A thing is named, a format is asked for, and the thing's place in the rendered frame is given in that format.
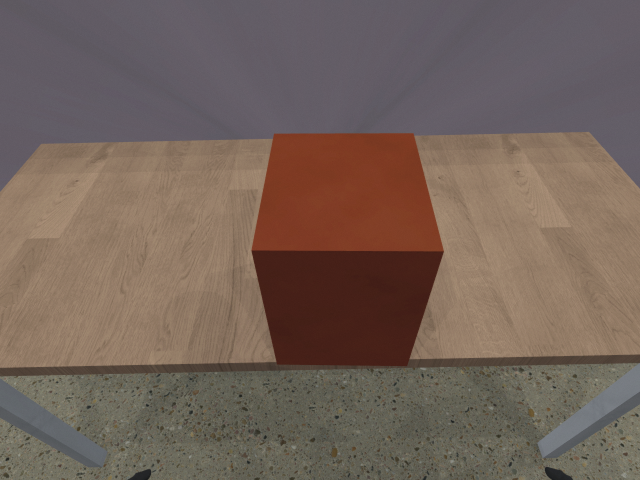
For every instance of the table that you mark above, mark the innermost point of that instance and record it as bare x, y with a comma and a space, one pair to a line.
135, 257

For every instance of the carton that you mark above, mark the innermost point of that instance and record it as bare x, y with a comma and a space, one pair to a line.
346, 248

